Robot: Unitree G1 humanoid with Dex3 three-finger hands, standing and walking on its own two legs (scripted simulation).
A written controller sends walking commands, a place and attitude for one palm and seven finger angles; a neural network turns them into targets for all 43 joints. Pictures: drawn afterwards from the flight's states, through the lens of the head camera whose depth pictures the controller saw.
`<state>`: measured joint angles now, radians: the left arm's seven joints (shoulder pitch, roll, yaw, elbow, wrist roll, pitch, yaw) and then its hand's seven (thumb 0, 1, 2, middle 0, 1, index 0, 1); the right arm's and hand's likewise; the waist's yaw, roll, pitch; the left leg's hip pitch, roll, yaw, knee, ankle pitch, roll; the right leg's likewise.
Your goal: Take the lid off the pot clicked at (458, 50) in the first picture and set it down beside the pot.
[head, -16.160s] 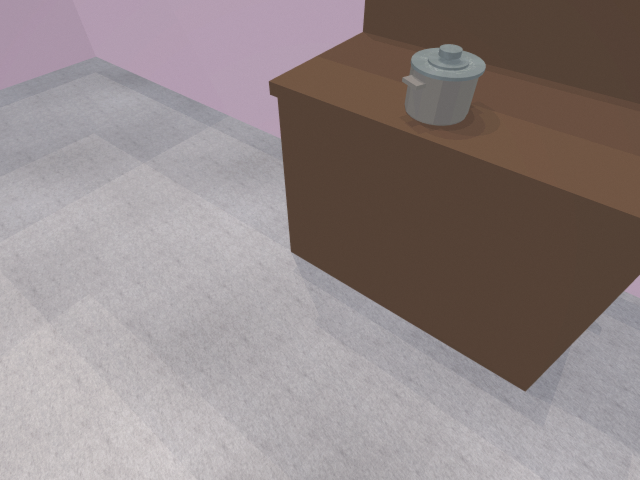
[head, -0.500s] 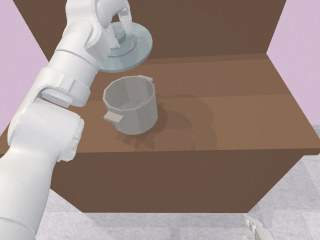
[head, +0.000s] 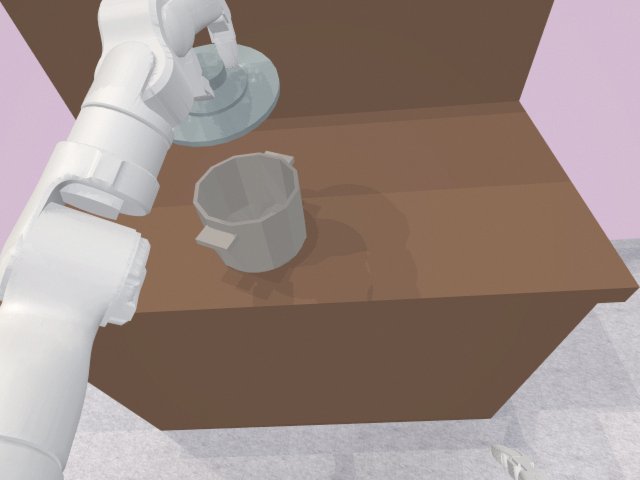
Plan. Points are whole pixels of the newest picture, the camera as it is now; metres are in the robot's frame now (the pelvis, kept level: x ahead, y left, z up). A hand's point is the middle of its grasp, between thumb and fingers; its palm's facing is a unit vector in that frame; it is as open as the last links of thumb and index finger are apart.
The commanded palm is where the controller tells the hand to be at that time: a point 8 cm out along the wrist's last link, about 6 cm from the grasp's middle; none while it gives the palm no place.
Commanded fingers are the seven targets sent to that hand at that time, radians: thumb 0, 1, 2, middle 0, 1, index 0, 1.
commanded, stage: move the lid sideways beside the pot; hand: left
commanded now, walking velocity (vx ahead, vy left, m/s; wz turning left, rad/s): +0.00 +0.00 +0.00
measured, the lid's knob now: (203, 72) +0.51 +0.11 +0.27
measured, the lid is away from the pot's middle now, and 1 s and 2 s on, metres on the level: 0.02 0.16 0.24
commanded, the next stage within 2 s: lower the lid onto the table in 1.82 s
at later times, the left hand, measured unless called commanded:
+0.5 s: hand (139, 81) +0.46 +0.17 +0.28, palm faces -0.16 -0.05 -0.99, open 7.9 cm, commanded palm +0.46 +0.19 +0.35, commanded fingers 0.00 0.55 1.08 -0.81 -1.03 -0.85 -1.04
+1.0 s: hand (73, 84) +0.48 +0.25 +0.28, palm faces -0.15 -0.07 -0.99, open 7.9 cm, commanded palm +0.45 +0.26 +0.35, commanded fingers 0.00 0.55 1.08 -0.81 -1.03 -0.85 -1.04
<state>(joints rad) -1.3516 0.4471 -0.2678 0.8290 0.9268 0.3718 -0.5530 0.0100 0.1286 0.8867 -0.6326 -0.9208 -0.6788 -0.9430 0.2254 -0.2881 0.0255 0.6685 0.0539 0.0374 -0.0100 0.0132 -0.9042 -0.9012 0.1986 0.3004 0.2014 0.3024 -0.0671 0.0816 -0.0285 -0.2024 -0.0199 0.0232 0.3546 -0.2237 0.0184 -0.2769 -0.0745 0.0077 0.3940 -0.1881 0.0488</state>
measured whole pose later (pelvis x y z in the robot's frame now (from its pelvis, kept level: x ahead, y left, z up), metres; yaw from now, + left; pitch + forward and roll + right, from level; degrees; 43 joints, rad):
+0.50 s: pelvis +0.00 +0.00 +0.00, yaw +1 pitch +4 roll +0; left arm -1.31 0.55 -0.29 0.78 0.92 0.35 -0.59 0.01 0.13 0.89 -0.63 -0.92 -0.68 -0.94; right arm 0.20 -0.29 0.03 0.65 0.07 0.07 -0.01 0.01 -0.90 -0.90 0.20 0.30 0.20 0.30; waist -0.05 0.06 -0.01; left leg -0.22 -0.02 0.00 0.38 -0.23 0.02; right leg -0.27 -0.07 -0.01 0.39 -0.19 0.04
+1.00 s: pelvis +0.01 +0.01 +0.00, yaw +1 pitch +5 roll +0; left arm -1.23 0.74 -0.16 0.73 0.95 0.26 -0.62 0.01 0.13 0.88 -0.63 -0.92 -0.68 -0.95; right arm 0.26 -0.31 0.01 0.64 0.08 0.12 -0.01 0.01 -0.90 -0.90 0.20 0.30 0.20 0.30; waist -0.08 0.06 0.00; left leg -0.23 -0.01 0.01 0.39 -0.25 0.02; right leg -0.26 -0.06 -0.01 0.35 -0.17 0.05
